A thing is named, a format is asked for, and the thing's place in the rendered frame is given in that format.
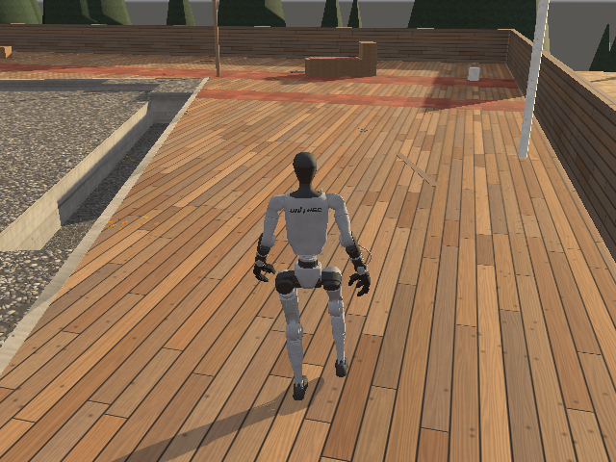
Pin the humanoid robot head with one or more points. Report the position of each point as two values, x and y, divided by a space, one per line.
305 165

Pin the left robot upper arm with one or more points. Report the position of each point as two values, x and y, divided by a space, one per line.
276 204

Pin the right robot forearm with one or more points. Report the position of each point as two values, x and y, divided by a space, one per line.
356 257

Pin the right robot hand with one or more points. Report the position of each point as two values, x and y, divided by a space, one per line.
365 280

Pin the humanoid robot torso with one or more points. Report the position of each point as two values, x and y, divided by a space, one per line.
306 225

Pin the right robot upper arm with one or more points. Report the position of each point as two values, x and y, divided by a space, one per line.
337 203

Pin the left robot forearm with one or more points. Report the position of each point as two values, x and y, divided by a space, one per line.
262 253

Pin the left robot hand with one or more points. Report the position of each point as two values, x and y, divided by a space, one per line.
267 268

